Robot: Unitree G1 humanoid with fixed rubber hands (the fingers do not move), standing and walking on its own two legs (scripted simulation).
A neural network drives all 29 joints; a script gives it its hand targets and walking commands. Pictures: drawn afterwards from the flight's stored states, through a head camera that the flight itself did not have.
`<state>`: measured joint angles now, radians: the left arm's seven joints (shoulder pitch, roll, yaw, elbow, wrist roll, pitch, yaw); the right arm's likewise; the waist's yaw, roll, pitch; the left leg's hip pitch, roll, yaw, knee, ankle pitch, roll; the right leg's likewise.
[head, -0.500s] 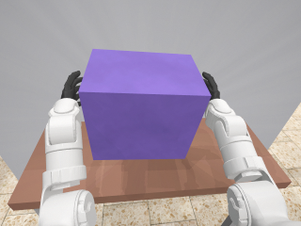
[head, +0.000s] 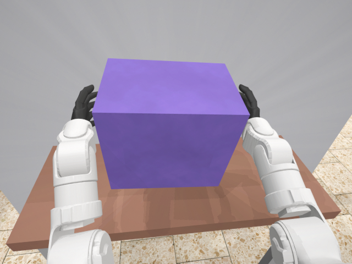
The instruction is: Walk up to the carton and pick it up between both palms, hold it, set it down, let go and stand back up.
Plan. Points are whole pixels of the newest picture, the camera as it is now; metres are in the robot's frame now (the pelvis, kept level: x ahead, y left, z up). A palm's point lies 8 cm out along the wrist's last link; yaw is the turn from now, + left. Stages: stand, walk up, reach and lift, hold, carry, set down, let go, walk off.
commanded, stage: hold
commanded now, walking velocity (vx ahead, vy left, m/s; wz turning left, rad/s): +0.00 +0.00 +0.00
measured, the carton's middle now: (167, 127) +0.39 +0.01 +0.17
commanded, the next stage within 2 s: none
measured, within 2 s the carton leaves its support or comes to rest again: neither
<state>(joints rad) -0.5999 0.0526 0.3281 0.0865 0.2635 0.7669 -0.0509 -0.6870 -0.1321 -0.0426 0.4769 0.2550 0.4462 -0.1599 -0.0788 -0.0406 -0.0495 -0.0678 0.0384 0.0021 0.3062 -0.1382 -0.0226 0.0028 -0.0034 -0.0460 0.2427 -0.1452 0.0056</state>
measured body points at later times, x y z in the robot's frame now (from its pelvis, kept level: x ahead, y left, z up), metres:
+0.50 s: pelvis +0.00 +0.00 +0.00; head -0.06 +0.03 +0.45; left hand +0.37 +0.19 +0.21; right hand +0.37 -0.17 +0.21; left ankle +0.03 +0.13 -0.75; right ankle +0.00 -0.12 -0.75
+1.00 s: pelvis -0.01 +0.00 +0.00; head -0.06 +0.02 +0.45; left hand +0.37 +0.19 +0.21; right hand +0.37 -0.17 +0.20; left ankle +0.03 +0.13 -0.75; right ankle +0.00 -0.12 -0.75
